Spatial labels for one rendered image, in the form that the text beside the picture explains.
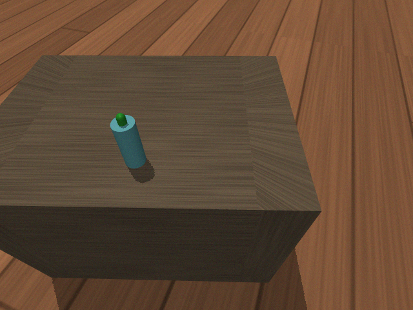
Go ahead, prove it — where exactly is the bottle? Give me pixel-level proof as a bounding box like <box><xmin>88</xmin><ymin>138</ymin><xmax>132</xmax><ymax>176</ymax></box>
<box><xmin>110</xmin><ymin>113</ymin><xmax>146</xmax><ymax>169</ymax></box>

